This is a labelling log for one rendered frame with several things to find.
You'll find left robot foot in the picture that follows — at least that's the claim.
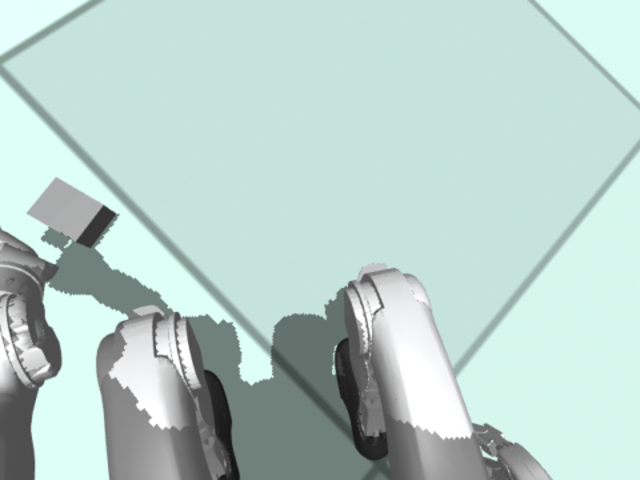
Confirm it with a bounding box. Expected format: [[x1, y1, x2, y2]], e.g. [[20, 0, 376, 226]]
[[204, 370, 240, 480]]

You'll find left robot arm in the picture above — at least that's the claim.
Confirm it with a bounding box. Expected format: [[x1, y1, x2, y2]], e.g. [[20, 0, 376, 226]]
[[0, 230, 62, 480]]

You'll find small box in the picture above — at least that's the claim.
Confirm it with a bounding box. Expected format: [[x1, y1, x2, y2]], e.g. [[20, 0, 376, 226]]
[[26, 177, 116, 248]]

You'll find right robot foot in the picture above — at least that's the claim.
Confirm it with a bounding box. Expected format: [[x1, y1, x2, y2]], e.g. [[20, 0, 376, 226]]
[[335, 337, 388, 460]]

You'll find right robot hand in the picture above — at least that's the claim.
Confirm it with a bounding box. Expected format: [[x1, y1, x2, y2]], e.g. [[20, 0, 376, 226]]
[[472, 423, 552, 480]]

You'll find left robot hand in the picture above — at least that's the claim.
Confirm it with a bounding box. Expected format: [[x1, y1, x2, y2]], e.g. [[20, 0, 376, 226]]
[[0, 227, 59, 282]]

